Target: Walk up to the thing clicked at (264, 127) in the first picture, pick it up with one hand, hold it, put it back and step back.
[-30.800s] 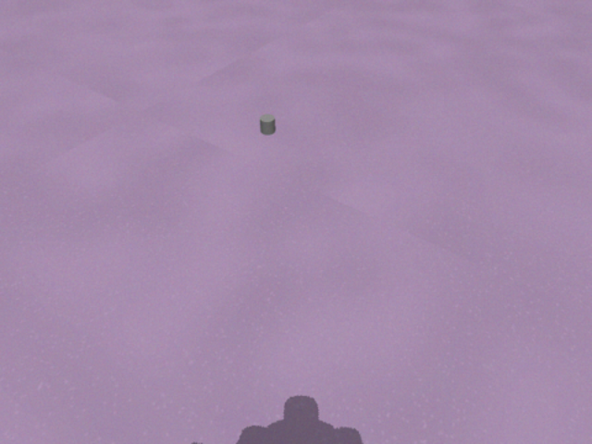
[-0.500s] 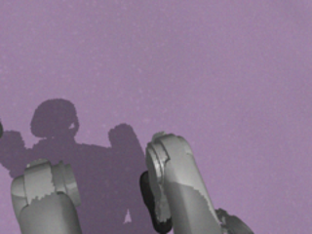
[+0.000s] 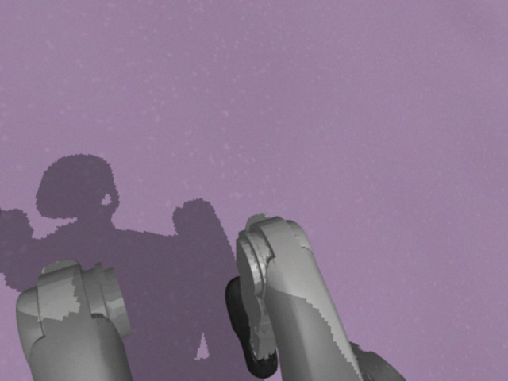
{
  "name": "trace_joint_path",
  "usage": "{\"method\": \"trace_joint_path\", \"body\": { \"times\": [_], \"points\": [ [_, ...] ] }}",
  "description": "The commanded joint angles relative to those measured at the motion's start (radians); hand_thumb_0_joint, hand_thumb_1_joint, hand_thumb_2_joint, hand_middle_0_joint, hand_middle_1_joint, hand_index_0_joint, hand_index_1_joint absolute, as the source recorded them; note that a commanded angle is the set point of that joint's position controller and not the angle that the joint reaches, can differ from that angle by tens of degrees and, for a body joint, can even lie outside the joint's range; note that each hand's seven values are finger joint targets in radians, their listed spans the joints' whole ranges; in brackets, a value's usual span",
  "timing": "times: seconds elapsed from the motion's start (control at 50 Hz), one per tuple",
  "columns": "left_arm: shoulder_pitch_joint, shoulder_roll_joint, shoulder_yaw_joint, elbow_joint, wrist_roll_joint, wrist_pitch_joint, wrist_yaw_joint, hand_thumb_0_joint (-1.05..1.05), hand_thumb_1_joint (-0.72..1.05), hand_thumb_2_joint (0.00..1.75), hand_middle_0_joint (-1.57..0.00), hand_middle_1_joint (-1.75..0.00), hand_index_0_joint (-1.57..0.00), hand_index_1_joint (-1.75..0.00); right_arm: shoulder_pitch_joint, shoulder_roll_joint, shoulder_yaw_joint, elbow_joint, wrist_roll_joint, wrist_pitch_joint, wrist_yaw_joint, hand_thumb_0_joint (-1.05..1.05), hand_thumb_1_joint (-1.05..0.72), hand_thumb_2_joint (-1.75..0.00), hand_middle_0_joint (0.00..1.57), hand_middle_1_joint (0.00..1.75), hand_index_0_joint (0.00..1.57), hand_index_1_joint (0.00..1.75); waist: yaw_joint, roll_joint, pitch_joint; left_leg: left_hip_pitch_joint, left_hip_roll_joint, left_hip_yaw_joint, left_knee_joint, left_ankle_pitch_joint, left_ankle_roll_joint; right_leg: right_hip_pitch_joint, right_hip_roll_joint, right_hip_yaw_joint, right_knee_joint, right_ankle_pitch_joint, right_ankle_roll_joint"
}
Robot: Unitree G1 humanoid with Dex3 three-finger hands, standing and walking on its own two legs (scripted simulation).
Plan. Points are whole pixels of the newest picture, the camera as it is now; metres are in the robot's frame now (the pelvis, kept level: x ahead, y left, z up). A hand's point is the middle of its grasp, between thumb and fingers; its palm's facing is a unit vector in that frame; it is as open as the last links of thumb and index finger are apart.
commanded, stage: open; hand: left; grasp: from above
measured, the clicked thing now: out of the picture +0.41 +0.34 -0.25
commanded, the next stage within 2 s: withdraw in 0.40 s
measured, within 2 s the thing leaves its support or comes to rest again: neither
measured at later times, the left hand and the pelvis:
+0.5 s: hand out of the picture +0.41 +0.34 -0.22, palm faces -0.43 -0.17 -0.89, open 13.7 cm; pelvis +0.00 +0.00 +0.00, yaw +0 degrees
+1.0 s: hand out of the picture +0.40 +0.38 -0.07, palm faces -0.38 -0.08 -0.92, open 14.1 cm; pelvis +0.00 -0.01 +0.05, yaw +5 degrees
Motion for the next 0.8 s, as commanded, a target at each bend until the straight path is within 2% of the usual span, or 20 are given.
{"method": "trace_joint_path", "body": {
  "times": [0.0,0.02,0.04,0.06,0.08,0.2,0.22,0.24,0.28,0.32,0.34,0.36,0.48,0.5,0.58,0.62,0.66,0.7,0.72,0.78],
  "points": [
    [-0.284,0.281,0.04,-0.156,-0.026,-0.016,0.039,0.0,-0.49,1.07,-0.08,-1.1,-0.09,-1.09,0.161,-0.324,-0.095,-0.011,0.007,-0.008,-0.01,0.0,-0.89,-0.9,0.2,0.3,0.2,0.3,-0.024,0.472,-0.624,0.529,0.025,0.139,-0.284,0.209,0.023,0.292,0.022,-0.167,-0.185,0.265,-0.092],
    [-0.227,0.222,0.006,-0.111,-0.02,-0.007,0.032,0.0,-0.5,1.06,-0.08,-1.09,-0.08,-1.08,0.168,-0.308,-0.089,0.003,0.009,-0.004,-0.009,0.0,-0.89,-0.9,0.2,0.3,0.2,0.3,-0.006,0.465,-0.622,0.534,0.021,0.144,-0.288,0.202,0.022,0.285,0.024,-0.164,-0.183,0.252,-0.095],
    [-0.262,0.218,-0.003,-0.135,-0.025,-0.011,0.032,0.0,-0.5,1.06,-0.08,-1.1,-0.09,-1.09,0.165,-0.307,-0.089,0.004,0.006,-0.002,-0.007,0.0,-0.89,-0.9,0.2,0.3,0.2,0.3,-0.025,0.475,-0.618,0.523,0.023,0.143,-0.29,0.195,0.024,0.286,0.025,-0.167,-0.19,0.249,-0.092],
    [-0.279,0.288,0.055,-0.174,-0.028,-0.019,0.04,0.0,-0.49,1.06,-0.08,-1.1,-0.09,-1.09,0.166,-0.326,-0.098,-0.015,0.004,-0.001,-0.009,0.0,-0.89,-0.9,0.2,0.3,0.2,0.3,-0.024,0.459,-0.649,0.532,0.026,0.138,-0.285,0.221,0.026,0.311,0.024,-0.168,-0.192,0.276,-0.091],
    [-0.27,0.234,0.002,-0.134,-0.017,-0.012,0.029,0.0,-0.51,1.06,-0.08,-1.08,-0.08,-1.08,0.171,-0.312,-0.089,-0.009,0.009,-0.002,-0.007,0.0,-0.89,-0.9,0.2,0.3,0.2,0.3,-0.027,0.455,-0.623,0.528,0.021,0.144,-0.275,0.21,0.026,0.285,0.02,-0.163,-0.18,0.265,-0.093],
    [-0.245,0.27,0.049,-0.146,-0.021,-0.024,0.034,0.0,-0.5,1.05,-0.08,-1.08,-0.08,-1.07,0.16,-0.317,-0.096,-0.015,0.009,0.01,-0.015,0.0,-0.89,-0.9,0.2,0.3,0.2,0.3,-0.011,0.46,-0.644,0.527,0.026,0.143,-0.282,0.231,0.025,0.312,0.026,-0.162,-0.193,0.281,-0.093],
    [-0.257,0.22,0.001,-0.132,-0.015,-0.022,0.026,0.0,-0.5,1.05,-0.08,-1.08,-0.08,-1.07,0.163,-0.303,-0.088,-0.014,0.005,0.01,-0.011,0.0,-0.89,-0.9,0.2,0.3,0.2,0.3,-0.029,0.464,-0.623,0.517,0.024,0.149,-0.277,0.219,0.026,0.314,0.027,-0.157,-0.196,0.276,-0.093],
    [-0.264,0.203,-0.004,-0.123,-0.027,-0.024,0.027,0.0,-0.49,1.03,-0.07,-1.07,-0.08,-1.07,0.164,-0.302,-0.088,-0.001,0.004,0.013,-0.013,0.0,-0.89,-0.9,0.2,0.3,0.2,0.3,-0.031,0.441,-0.613,0.5,0.024,0.143,-0.285,0.196,0.027,0.299,0.027,-0.164,-0.203,0.253,-0.091],
    [-0.279,0.27,0.033,-0.153,-0.026,-0.028,0.03,0.0,-0.49,1.05,-0.07,-1.07,-0.08,-1.06,0.169,-0.325,-0.093,-0.022,0.007,0.013,-0.019,0.0,-0.88,-0.9,0.2,0.3,0.2,0.3,-0.031,0.449,-0.641,0.521,0.023,0.142,-0.282,0.218,0.028,0.313,0.023,-0.167,-0.195,0.272,-0.09],
    [-0.258,0.249,0.015,-0.131,-0.019,-0.026,0.025,0.0,-0.48,1.06,-0.08,-1.08,-0.08,-1.08,0.157,-0.316,-0.093,-0.012,0.008,0.016,-0.021,0.0,-0.89,-0.9,0.2,0.3,0.2,0.3,-0.016,0.466,-0.623,0.524,0.024,0.14,-0.294,0.2,0.024,0.282,0.025,-0.168,-0.191,0.247,-0.094],
    [-0.281,0.269,0.024,-0.133,-0.015,-0.028,0.027,0.0,-0.48,1.05,-0.08,-1.08,-0.08,-1.07,0.161,-0.321,-0.093,-0.018,0.002,0.013,-0.019,0.0,-0.89,-0.9,0.2,0.3,0.2,0.3,-0.038,0.456,-0.609,0.517,0.026,0.143,-0.276,0.199,0.027,0.287,0.023,-0.168,-0.193,0.255,-0.091],
    [-0.255,0.292,0.049,-0.121,-0.011,-0.026,0.029,0.0,-0.48,1.07,-0.08,-1.08,-0.08,-1.08,0.171,-0.327,-0.094,-0.014,0.004,0.017,-0.022,0.0,-0.89,-0.9,0.2,0.3,0.2,0.3,-0.026,0.444,-0.616,0.518,0.025,0.141,-0.283,0.204,0.026,0.297,0.024,-0.167,-0.194,0.255,-0.092],
    [-0.274,0.25,0.006,-0.133,-0.01,-0.032,0.019,0.0,-0.46,1.06,-0.08,-1.1,-0.09,-1.09,0.143,-0.315,-0.088,-0.033,0.004,0.016,-0.024,0.0,-0.89,-0.9,0.2,0.3,0.2,0.3,-0.026,0.448,-0.61,0.501,0.027,0.143,-0.281,0.178,0.029,0.288,0.03,-0.159,-0.201,0.235,-0.096],
    [-0.274,0.271,0.027,-0.128,-0.019,-0.034,0.025,0.0,-0.5,0.98,-0.06,-1.05,-0.08,-1.03,0.152,-0.321,-0.089,-0.026,0.004,0.017,-0.029,0.0,-0.9,-0.9,0.2,0.3,0.2,0.3,-0.032,0.429,-0.615,0.49,0.026,0.144,-0.272,0.177,0.033,0.304,0.03,-0.159,-0.208,0.238,-0.092],
    [-0.244,0.307,0.065,-0.181,-0.014,-0.026,0.039,0.0,-0.5,0.97,-0.06,-1.04,-0.08,-1.02,0.167,-0.318,-0.091,-0.025,0.002,0.017,-0.031,0.0,-0.9,-0.9,0.2,0.3,0.2,0.3,-0.004,0.456,-0.658,0.522,0.024,0.151,-0.278,0.208,0.028,0.317,0.027,-0.161,-0.197,0.263,-0.093],
    [-0.265,0.269,0.029,-0.224,-0.022,-0.013,0.024,0.0,-0.51,0.98,-0.06,-1.04,-0.08,-1.02,0.164,-0.303,-0.099,-0.013,0.009,0.013,-0.025,0.0,-0.9,-0.9,0.2,0.3,0.2,0.3,0.003,0.49,-0.652,0.533,0.024,0.156,-0.286,0.183,0.027,0.286,0.025,-0.154,-0.199,0.236,-0.097],
    [-0.245,0.304,0.071,-0.341,-0.038,-0.003,0.022,0.0,-0.52,0.98,-0.06,-1.03,-0.08,-1.02,0.167,-0.305,-0.117,-0.021,0.024,0.014,-0.024,0.0,-0.9,-0.9,0.2,0.3,0.2,0.3,0.037,0.55,-0.734,0.592,0.022,0.158,-0.311,0.206,0.019,0.3,0.019,-0.15,-0.194,0.249,-0.103],
    [-0.153,0.327,0.127,-0.479,-0.064,0.023,0.013,0.0,-0.53,0.99,-0.06,-1.02,-0.07,-1.02,0.156,-0.303,-0.156,-0.031,0.053,0.03,-0.028,0.0,-0.91,-0.9,0.2,0.3,0.2,0.3,0.115,0.596,-0.843,0.654,0.022,0.174,-0.341,0.257,0.012,0.322,0.012,-0.13,-0.199,0.285,-0.11],
    [-0.128,0.31,0.135,-0.543,-0.077,0.04,0.003,0.0,-0.53,0.99,-0.07,-1.02,-0.07,-1.01,0.157,-0.295,-0.173,-0.042,0.066,0.042,-0.028,0.0,-0.9,-0.9,0.2,0.3,0.2,0.3,0.127,0.631,-0.875,0.68,0.018,0.181,-0.364,0.278,0.004,0.327,0.002,-0.123,-0.193,0.302,-0.114],
    [-0.17,0.22,0.066,-0.664,-0.109,0.089,-0.073,0.0,-0.54,1.0,-0.07,-1.0,-0.07,-1.0,0.165,-0.273,-0.225,-0.041,0.118,0.075,-0.034,0.0,-0.91,-0.9,0.2,0.3,0.2,0.3,0.122,0.619,-0.887,0.692,0.02,0.187,-0.407,0.255,0.008,0.271,-0.007,-0.097,-0.225,0.287,-0.119]
  ]
}}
